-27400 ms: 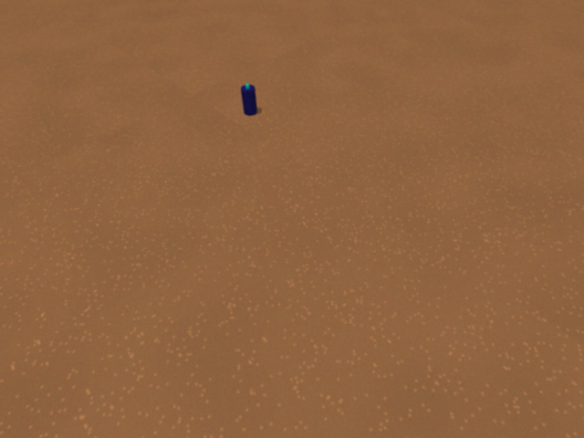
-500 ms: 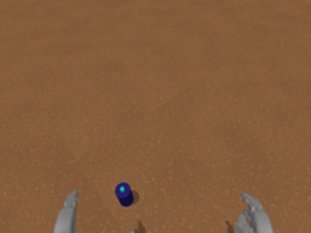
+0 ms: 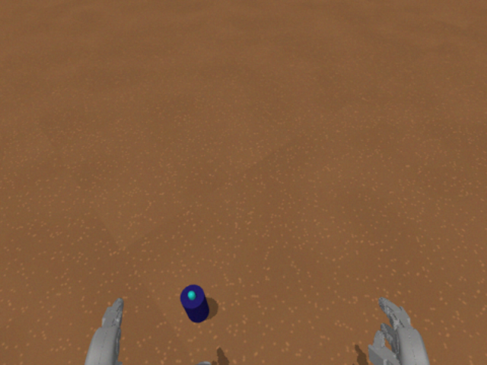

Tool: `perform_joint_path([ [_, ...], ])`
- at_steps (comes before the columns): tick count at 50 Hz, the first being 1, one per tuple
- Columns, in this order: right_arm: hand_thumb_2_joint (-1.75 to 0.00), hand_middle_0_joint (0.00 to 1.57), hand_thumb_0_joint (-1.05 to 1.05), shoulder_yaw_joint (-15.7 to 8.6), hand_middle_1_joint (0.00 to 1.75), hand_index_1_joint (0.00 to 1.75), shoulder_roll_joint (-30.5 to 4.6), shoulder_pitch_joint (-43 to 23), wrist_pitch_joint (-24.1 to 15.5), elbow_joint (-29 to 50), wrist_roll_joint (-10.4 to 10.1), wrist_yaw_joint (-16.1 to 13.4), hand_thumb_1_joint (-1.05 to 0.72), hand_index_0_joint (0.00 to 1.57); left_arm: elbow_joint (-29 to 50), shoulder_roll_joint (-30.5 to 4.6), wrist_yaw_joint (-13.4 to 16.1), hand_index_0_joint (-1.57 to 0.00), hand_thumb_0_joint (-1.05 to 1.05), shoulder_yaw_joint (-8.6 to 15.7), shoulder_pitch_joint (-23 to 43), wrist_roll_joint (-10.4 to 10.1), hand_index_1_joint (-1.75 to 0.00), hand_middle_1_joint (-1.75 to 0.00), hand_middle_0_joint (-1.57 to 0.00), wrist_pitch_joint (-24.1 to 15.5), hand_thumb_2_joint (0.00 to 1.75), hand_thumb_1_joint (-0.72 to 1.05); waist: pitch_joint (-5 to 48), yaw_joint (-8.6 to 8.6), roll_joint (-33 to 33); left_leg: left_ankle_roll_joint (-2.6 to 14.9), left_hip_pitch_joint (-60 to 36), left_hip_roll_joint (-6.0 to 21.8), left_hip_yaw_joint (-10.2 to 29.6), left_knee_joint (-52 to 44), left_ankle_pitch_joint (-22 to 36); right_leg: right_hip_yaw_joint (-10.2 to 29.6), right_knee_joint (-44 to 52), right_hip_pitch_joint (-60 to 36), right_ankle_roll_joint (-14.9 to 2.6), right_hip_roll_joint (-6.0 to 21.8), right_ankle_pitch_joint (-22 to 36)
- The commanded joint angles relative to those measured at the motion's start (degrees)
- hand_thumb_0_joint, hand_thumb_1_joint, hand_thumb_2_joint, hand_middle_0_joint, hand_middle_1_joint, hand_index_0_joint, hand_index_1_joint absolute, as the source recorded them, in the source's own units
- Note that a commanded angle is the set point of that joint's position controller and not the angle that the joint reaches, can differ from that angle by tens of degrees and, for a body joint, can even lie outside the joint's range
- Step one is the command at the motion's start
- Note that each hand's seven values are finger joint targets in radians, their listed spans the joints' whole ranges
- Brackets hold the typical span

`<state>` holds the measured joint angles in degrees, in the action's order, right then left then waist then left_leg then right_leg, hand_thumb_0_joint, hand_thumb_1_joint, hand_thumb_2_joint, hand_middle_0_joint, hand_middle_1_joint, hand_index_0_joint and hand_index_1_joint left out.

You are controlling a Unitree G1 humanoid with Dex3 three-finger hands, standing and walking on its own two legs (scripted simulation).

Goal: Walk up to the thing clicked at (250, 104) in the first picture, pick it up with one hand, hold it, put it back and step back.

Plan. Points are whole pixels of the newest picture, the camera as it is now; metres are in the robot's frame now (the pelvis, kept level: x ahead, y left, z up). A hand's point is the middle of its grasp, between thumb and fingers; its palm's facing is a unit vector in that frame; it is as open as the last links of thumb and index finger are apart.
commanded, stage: home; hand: left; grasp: from the side
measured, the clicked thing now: (195, 302) +0.44 +0.21 -0.63
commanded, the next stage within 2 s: stand in 0.58 s
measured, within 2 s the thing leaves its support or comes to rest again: neither
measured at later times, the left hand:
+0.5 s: hand (140, 348) +0.17 +0.19 -0.05, palm faces +0.10 -0.95 -0.29, open 17.3 cm
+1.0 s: hand (143, 344) +0.18 +0.19 -0.05, palm faces +0.10 -0.95 -0.28, open 12.4 cm
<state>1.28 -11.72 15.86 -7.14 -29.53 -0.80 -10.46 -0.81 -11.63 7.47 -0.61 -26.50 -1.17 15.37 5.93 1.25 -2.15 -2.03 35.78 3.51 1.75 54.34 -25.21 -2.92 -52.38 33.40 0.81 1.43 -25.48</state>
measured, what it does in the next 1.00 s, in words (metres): stands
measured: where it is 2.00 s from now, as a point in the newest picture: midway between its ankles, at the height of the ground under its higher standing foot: outside the picture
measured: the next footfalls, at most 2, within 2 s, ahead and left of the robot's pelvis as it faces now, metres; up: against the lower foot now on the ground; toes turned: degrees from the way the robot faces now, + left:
none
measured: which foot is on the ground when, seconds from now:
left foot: down 0.00-1.00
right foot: down 0.00-1.00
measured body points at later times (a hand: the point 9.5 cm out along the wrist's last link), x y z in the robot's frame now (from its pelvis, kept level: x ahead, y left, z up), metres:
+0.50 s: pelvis +0.01 +0.01 +0.00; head +0.02 +0.01 +0.45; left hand +0.17 +0.24 -0.03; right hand +0.16 -0.23 -0.07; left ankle +0.02 +0.14 -0.69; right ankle +0.01 -0.13 -0.69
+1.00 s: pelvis +0.01 +0.00 +0.00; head +0.03 +0.00 +0.45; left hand +0.17 +0.23 -0.03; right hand +0.17 -0.24 -0.07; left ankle +0.02 +0.14 -0.69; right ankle +0.01 -0.13 -0.69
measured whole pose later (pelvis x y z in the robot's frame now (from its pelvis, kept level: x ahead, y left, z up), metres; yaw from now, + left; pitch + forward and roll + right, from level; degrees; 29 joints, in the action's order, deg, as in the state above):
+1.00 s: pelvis +0.01 +0.00 +0.00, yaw +0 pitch +7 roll -2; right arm 1.3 -11.5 15.8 -7.4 -30.1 -0.4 -10.7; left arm -0.9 -11.6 7.6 -0.7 -26.0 -0.9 15.5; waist 6.1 1.0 -2.0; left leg -1.7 34.9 3.4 1.4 54.2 -26.4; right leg -2.6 -51.8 32.4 1.2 1.5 -26.3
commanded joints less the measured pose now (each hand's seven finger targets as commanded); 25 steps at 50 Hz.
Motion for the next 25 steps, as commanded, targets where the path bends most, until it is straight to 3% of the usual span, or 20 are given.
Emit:
perform_joint_path([
  [1, -0.90, 0.20, 0.00, -2.20, 0.30, 0.30, -6.04, -4.46, -3.31, 8.97, 0.30, -0.63, -0.90, 0.20, 9.19, -4.95, 0.58, -0.06, 0.00, 2.82, 0.83, 0.71, -0.06, -0.07, -0.05, -3.09, 0.09, -0.50, 2.65, 0.31, 1.20, 2.28, -3.88, -2.93, -2.48, -8.95, 5.07, -0.50, 10.99, -1.09, -0.54, -2.11, 5.14],
  [4, -0.90, 0.20, 0.00, -2.82, 0.30, 0.30, -6.81, -4.25, -3.40, 8.89, 0.31, -0.75, -0.90, 0.20, 13.20, -6.97, 0.91, -0.05, 0.00, 3.94, 3.53, 0.94, -0.06, -0.07, -0.05, -3.68, 0.08, -0.52, 5.38, 0.15, -0.13, 2.10, -5.35, -2.71, -2.22, -8.77, 7.59, -0.75, 9.94, -1.89, -0.79, -2.29, 7.50],
  [6, -0.90, 0.20, 0.00, -2.31, 0.30, 0.30, -6.18, -4.54, -3.44, 8.91, 0.42, -0.55, -0.90, 0.20, 7.89, -4.31, 0.53, -0.05, 0.00, 2.38, -0.12, 0.89, -0.06, -0.06, -0.05, -3.06, 0.07, -0.53, 3.17, 0.26, 2.07, 2.24, -3.87, -2.72, -2.00, -9.01, 6.39, -1.11, 10.10, -1.30, -0.65, -2.47, 6.48],
  [9, -0.90, 0.20, 0.00, -2.54, 0.30, 0.30, -6.45, -4.33, -3.38, 8.74, 0.39, -0.75, -0.90, 0.20, 12.82, -7.23, 0.97, -0.05, 0.00, 4.56, 3.78, 0.98, -0.06, -0.06, -0.05, -3.85, 0.07, -0.52, 5.45, -0.34, -0.51, 1.87, -5.20, -2.56, -1.72, -9.62, 6.72, -1.24, 9.58, -2.27, -0.93, -2.56, 6.31],
  [11, -0.90, 0.20, 0.00, -2.30, 0.30, 0.30, -6.18, -4.39, -3.49, 8.97, 0.48, -0.61, -0.90, 0.20, 8.99, -4.82, 0.69, -0.05, 0.00, 2.68, 0.47, 1.02, -0.06, -0.06, -0.05, -3.41, 0.08, -0.52, 3.28, -0.20, -0.09, 1.86, -4.06, -2.50, -1.55, -9.93, 5.71, -1.40, 9.52, -1.41, -1.01, -2.66, 5.38],
  [15, -0.90, 0.20, 0.00, -2.45, 0.30, 0.30, -6.30, -4.20, -3.61, 8.82, 0.48, -0.80, -0.90, 0.20, 11.48, -6.40, 0.96, -0.05, 0.00, 3.78, 3.05, 1.13, -0.06, -0.06, -0.05, -3.72, 0.07, -0.54, 4.91, -0.33, -0.78, 1.77, -5.13, -2.37, -1.44, -9.92, 6.95, -1.33, 9.25, -2.09, -1.02, -2.68, 6.41],
  [18, -0.90, 0.20, 0.00, -2.31, 0.30, 0.30, -6.32, -4.42, -3.71, 8.89, 0.55, -0.70, -0.90, 0.20, 8.19, -4.01, 0.75, -0.05, 0.00, 2.04, 1.14, 1.04, -0.06, -0.06, -0.05, -3.29, 0.08, -0.52, 3.04, 0.12, 0.28, 1.77, -4.56, -2.15, -1.07, -10.32, 6.39, -1.64, 9.22, -1.09, -1.05, -2.85, 6.00],
  [20, -0.90, 0.20, 0.00, -2.50, 0.30, 0.30, -6.46, -4.16, -3.64, 8.50, 0.52, -0.76, -0.90, 0.20, 13.71, -7.08, 1.07, -0.05, 0.00, 3.92, 4.70, 1.06, -0.06, -0.06, -0.05, -3.96, 0.07, -0.52, 5.03, -0.50, -1.51, 1.65, -5.76, -2.26, -1.27, -10.26, 7.04, -1.40, 9.22, -1.67, -1.19, -2.67, 6.31],
  [23, -0.90, 0.20, 0.00, -2.30, 0.30, 0.30, -6.04, -3.76, -3.91, 8.39, 0.62, -0.70, -0.90, 0.20, 8.88, -4.22, 0.67, -0.05, 0.00, 2.33, 0.10, 1.00, -0.06, -0.06, -0.05, -3.31, 0.07, -0.52, 3.38, 0.22, 1.73, 1.96, -4.77, -2.34, -1.88, -9.01, 8.75, -1.28, 9.50, -1.68, -0.80, -2.65, 8.23],
  [25, -0.90, 0.20, 0.00, -2.40, 0.30, 0.30, -6.14, -4.15, -3.78, 8.60, 0.64, -0.55, -0.90, 0.20, 10.53, -5.06, 0.78, -0.05, 0.00, 3.05, 1.37, 1.03, -0.06, -0.06, -0.05, -3.56, 0.08, -0.52, 4.62, -0.53, 0.36, 1.87, -4.74, -2.48, -1.75, -9.19, 8.42, -1.24, 9.39, -2.39, -0.97, -2.49, 7.91],
])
